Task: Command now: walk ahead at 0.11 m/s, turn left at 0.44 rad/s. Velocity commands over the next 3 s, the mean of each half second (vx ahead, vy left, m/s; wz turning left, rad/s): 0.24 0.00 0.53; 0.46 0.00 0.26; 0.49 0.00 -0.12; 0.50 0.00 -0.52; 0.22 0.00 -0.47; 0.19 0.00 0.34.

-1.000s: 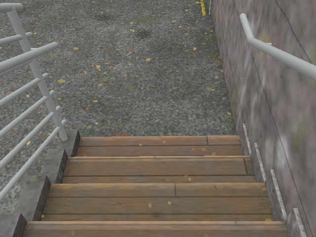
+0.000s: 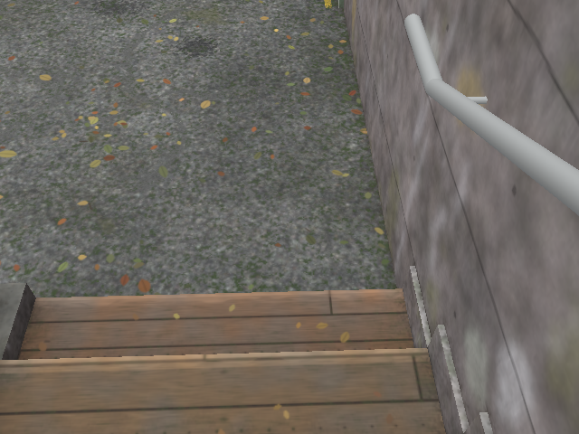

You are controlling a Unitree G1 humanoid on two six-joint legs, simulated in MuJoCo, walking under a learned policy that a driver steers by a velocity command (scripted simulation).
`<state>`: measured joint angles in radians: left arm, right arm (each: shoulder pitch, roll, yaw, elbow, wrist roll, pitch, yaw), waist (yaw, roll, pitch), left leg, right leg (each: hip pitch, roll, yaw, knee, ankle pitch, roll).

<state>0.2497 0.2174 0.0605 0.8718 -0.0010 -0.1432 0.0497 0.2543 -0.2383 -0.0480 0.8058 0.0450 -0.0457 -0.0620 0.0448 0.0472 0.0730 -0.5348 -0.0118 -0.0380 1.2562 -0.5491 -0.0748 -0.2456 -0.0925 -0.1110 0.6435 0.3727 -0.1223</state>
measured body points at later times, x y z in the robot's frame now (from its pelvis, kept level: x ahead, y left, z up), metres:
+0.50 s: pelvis +0.28 -0.02 -0.22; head +0.27 -0.05 +0.22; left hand +0.26 +0.26 -0.32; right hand +0.49 -0.21 -0.34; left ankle +0.20 +0.12 -0.74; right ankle +0.34 -0.09 -0.94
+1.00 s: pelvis +0.49 +0.08 -0.25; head +0.50 +0.09 +0.20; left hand +0.38 +0.33 -0.39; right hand +0.73 -0.07 -0.34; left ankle +0.44 +0.20 -0.94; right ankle +0.39 -0.10 -0.86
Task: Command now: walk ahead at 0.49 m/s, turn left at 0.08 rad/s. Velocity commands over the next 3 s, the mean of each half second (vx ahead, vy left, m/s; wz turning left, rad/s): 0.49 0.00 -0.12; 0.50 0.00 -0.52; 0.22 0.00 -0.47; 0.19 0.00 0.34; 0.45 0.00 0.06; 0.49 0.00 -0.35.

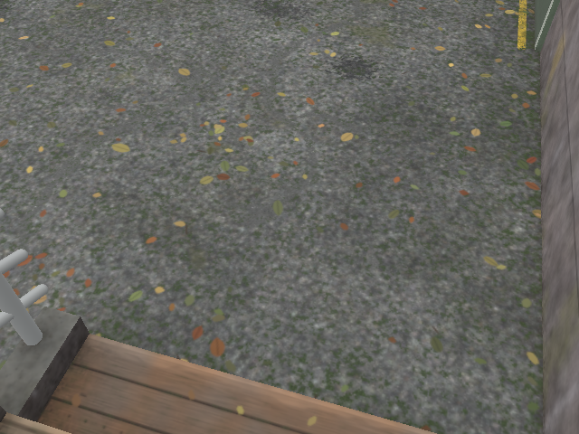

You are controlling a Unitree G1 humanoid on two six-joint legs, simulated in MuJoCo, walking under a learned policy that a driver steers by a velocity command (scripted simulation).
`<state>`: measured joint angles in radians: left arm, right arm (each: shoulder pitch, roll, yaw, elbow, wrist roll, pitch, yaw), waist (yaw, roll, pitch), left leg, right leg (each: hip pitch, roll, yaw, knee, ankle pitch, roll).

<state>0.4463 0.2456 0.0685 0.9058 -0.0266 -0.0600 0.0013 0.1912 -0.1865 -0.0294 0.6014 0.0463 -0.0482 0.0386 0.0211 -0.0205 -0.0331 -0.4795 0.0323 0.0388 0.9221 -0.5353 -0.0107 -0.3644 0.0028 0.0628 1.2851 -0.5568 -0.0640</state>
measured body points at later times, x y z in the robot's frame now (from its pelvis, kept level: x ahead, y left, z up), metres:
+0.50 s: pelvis +0.29 -0.02 -0.15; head +0.30 -0.01 +0.30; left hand +0.22 +0.22 -0.29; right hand +0.51 -0.25 -0.21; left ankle +0.42 +0.15 -0.79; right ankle +0.20 -0.10 -0.84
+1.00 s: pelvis +0.59 +0.01 -0.26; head +0.60 +0.02 +0.19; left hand +0.81 +0.21 -0.37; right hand +0.45 -0.21 -0.39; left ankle +0.56 +0.12 -0.99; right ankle +0.66 -0.23 -0.90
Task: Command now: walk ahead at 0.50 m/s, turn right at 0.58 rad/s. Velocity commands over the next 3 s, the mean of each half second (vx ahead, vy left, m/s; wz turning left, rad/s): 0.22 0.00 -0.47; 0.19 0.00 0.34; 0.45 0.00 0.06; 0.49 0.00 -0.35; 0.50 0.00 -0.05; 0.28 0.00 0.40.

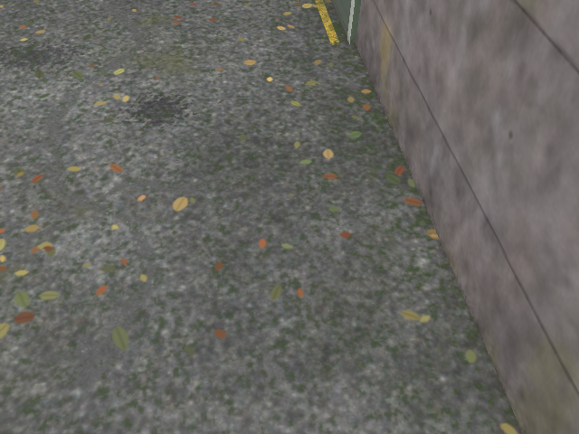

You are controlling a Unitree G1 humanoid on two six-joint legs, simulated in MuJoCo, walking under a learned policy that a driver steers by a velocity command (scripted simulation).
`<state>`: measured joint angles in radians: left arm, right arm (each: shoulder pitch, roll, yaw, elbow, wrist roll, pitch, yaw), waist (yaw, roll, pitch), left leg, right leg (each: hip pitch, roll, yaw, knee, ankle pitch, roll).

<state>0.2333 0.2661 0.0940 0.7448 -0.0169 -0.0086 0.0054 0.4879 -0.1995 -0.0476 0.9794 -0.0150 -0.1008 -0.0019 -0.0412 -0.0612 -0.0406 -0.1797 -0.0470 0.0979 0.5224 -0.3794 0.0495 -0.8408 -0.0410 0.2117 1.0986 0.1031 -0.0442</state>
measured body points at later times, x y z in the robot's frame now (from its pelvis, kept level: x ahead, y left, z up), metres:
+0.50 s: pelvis +0.24 -0.06 -0.15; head +0.29 -0.09 +0.30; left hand +0.41 +0.14 -0.28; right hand +0.28 -0.33 -0.28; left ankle +0.32 +0.11 -0.77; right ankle +0.28 -0.15 -0.88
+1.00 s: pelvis +0.41 +0.04 -0.15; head +0.44 +0.07 +0.30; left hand +0.56 +0.30 -0.27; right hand +0.46 -0.23 -0.25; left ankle +0.39 +0.10 -0.88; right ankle +0.38 -0.13 -0.79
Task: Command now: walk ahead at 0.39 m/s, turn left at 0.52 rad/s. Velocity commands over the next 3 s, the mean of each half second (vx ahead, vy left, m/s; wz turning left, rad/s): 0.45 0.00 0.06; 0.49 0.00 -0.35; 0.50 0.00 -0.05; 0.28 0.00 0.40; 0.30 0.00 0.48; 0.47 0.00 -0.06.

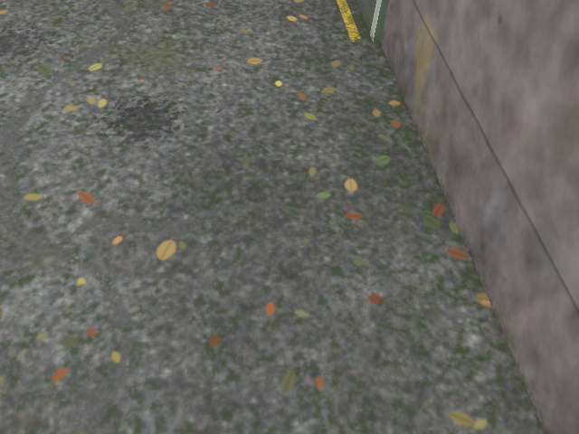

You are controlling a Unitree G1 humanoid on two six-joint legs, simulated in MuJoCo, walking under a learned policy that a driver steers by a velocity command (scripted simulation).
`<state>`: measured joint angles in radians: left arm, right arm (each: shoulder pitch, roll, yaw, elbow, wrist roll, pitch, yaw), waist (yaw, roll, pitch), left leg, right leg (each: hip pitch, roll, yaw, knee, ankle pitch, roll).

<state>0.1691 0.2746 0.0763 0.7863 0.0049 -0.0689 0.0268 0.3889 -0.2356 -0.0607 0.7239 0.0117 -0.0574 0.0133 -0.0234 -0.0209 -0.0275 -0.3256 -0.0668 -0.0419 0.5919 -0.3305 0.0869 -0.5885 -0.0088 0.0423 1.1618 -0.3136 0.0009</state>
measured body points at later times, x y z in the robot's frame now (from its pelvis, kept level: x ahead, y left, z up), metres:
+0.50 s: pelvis +0.27 +0.03 +0.00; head +0.30 +0.05 +0.45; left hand +0.43 +0.28 -0.12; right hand +0.34 -0.24 -0.12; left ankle +0.14 +0.13 -0.63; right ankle +0.32 -0.04 -0.73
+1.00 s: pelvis +0.55 +0.10 +0.01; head +0.58 +0.11 +0.46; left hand +0.73 +0.34 -0.10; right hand +0.58 -0.18 -0.09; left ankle +0.58 +0.20 -0.73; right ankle +0.53 -0.05 -0.65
